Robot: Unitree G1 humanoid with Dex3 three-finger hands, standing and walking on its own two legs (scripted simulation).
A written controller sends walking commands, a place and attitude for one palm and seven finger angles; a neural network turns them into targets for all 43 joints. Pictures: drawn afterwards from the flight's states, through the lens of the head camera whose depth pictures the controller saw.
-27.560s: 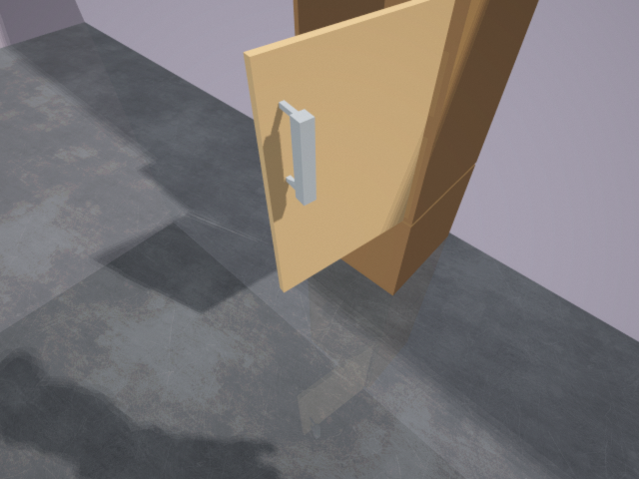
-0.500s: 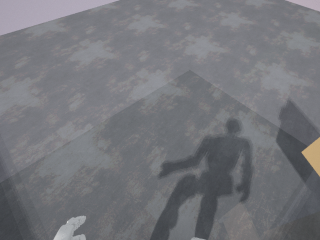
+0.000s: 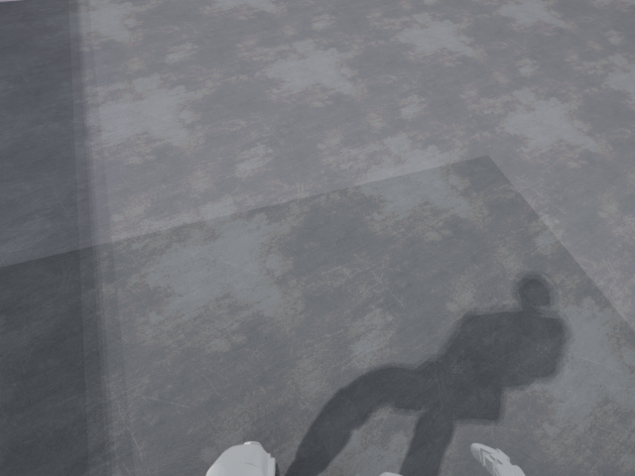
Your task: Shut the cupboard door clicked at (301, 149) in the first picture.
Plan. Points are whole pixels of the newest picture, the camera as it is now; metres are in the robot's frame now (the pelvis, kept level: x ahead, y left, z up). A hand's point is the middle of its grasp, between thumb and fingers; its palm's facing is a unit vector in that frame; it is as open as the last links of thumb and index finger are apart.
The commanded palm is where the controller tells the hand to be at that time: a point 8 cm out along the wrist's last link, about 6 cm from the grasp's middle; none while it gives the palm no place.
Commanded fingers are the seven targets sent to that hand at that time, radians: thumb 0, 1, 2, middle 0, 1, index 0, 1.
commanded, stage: turn to face it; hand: left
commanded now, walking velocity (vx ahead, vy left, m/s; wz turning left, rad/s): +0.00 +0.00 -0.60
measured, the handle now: out of the picture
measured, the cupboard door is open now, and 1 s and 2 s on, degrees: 61 61 61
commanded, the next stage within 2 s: none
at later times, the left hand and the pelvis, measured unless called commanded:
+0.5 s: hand (202, 457) +0.14 +0.16 -0.15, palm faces -0.19 -0.95 -0.24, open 7.4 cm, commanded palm none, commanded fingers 0.00 0.90 0.90 -0.20 -0.30 -0.20 -0.30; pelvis +0.05 -0.02 +0.01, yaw -16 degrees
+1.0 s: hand (239, 334) +0.31 +0.15 -0.14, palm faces -0.52 -0.83 -0.20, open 7.4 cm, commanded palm none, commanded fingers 0.00 0.90 0.90 -0.20 -0.30 -0.20 -0.30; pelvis +0.09 +0.04 +0.03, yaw -34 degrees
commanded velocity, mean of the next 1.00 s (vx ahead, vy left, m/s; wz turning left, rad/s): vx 0.00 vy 0.00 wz -0.60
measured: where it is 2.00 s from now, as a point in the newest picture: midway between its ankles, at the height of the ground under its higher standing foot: outside the picture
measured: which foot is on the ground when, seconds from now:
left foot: down 0.00-0.34, up 0.36-0.68, down 0.70-1.00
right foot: up 0.00-0.30, down 0.32-0.70, up 0.72-1.00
